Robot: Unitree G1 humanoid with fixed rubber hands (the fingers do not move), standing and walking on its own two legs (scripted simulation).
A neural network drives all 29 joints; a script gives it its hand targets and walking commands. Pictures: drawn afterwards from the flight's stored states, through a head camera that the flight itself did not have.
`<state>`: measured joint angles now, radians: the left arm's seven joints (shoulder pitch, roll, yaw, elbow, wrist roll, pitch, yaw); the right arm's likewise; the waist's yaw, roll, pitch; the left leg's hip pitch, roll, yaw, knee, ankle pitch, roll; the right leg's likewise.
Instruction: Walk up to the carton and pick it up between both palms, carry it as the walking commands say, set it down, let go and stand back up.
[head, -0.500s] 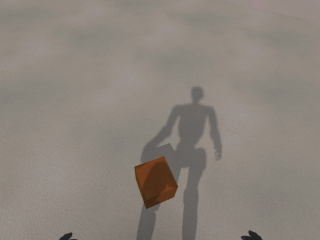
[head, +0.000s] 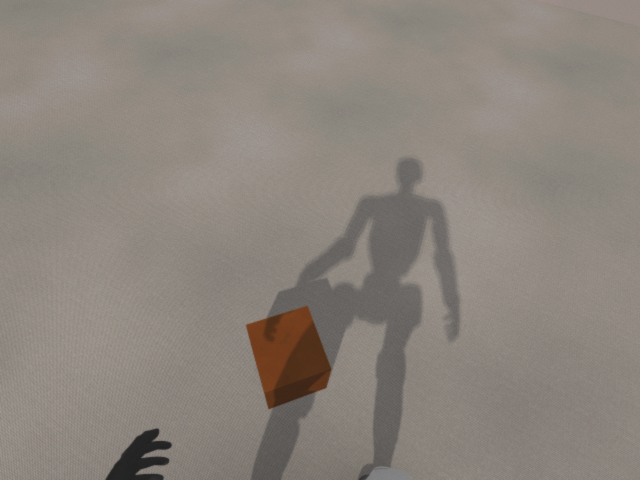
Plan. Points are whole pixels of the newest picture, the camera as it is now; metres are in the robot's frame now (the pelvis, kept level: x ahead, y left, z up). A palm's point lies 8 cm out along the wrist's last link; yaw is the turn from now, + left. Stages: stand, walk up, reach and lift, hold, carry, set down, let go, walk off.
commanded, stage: walk up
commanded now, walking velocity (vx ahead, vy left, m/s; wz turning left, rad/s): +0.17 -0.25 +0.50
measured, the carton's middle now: (287, 357) +0.46 +0.07 -0.67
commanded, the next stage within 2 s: none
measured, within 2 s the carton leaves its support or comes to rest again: neither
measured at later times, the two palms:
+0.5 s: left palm out of the picture +0.08 +0.25 -0.16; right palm (511, 457) +0.17 -0.25 -0.11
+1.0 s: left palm out of the picture +0.07 +0.22 -0.11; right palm (523, 437) +0.19 -0.28 -0.12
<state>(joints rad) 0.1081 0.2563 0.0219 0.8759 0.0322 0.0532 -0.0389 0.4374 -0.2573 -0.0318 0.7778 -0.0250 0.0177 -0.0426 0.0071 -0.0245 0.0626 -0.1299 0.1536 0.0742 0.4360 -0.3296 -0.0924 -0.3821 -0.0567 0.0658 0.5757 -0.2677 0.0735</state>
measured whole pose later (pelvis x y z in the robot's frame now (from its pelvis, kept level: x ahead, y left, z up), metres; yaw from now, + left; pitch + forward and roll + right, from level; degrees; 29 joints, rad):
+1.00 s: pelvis +0.07 -0.05 +0.01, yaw +14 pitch +2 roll +1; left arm 0.22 0.24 0.02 0.87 0.03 0.05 0.00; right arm 0.30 -0.25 -0.04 0.78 -0.02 0.04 -0.03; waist 0.01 0.01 0.03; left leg -0.56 0.02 -0.03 1.10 -0.38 -0.06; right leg -0.26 -0.04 -0.10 0.49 -0.27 -0.03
